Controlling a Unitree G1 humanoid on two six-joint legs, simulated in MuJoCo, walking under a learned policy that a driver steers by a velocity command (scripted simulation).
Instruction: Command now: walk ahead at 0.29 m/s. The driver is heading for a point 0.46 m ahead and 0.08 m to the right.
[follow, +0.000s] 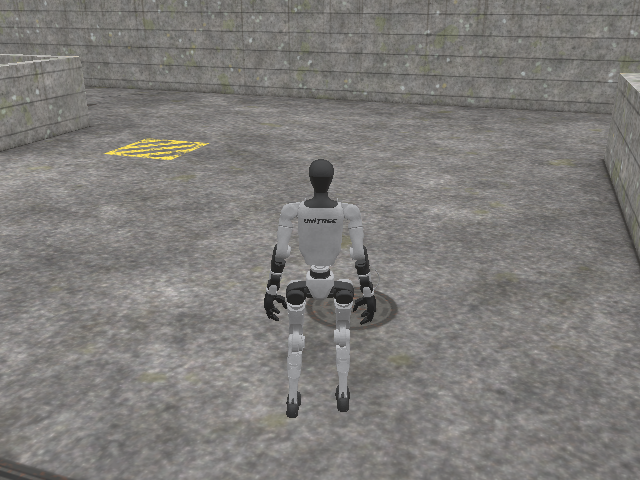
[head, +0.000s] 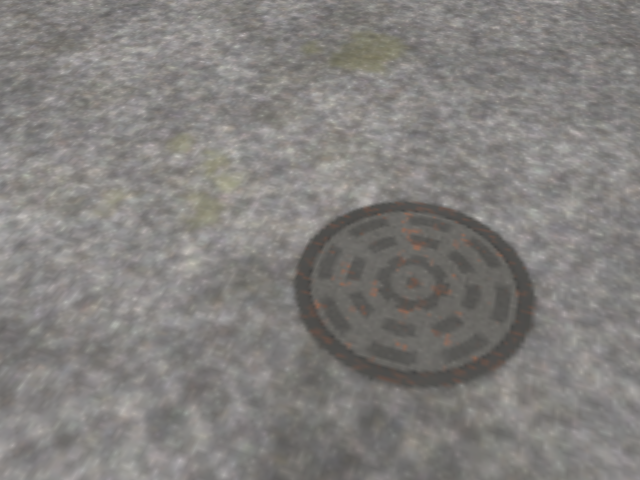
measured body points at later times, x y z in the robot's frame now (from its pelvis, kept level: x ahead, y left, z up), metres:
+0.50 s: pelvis +0.22 +0.02 -0.02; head +0.26 +0.02 +0.43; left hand +0.08 +0.25 -0.15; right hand +0.47 -0.20 -0.10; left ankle +0.37 +0.12 -0.73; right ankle +0.00 -0.11 -0.72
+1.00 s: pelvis +0.41 +0.01 +0.00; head +0.43 +0.00 +0.45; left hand +0.54 +0.26 -0.12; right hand +0.45 -0.24 -0.15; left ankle +0.37 +0.12 -0.73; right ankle +0.48 -0.10 -0.73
